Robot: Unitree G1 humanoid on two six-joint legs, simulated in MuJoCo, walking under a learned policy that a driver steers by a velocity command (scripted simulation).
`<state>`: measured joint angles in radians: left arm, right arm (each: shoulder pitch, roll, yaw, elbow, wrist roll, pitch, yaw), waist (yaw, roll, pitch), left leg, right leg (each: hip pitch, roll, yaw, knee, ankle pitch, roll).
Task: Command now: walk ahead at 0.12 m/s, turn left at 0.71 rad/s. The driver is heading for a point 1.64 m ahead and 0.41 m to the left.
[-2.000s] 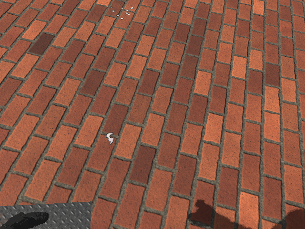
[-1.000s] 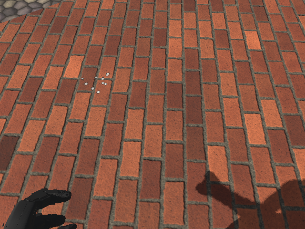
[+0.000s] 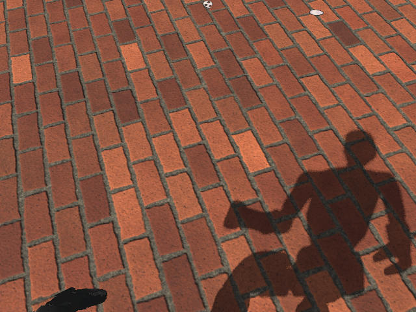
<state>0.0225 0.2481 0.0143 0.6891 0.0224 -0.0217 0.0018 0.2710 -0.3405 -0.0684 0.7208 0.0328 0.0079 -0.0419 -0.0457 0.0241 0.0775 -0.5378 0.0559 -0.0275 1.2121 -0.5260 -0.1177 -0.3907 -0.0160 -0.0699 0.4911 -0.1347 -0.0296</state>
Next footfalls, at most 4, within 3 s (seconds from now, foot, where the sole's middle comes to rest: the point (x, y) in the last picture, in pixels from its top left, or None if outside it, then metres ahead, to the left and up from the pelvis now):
0.24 left None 0.11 0.16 -0.77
0.68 right None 0.23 -0.02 -0.77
0.96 left None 0.04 0.14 -0.77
1.42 right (226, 289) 0.48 -0.03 -0.77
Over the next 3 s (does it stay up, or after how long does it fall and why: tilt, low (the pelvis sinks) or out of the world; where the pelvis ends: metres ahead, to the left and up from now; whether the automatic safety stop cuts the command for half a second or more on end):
stays up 1.69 0.27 0.00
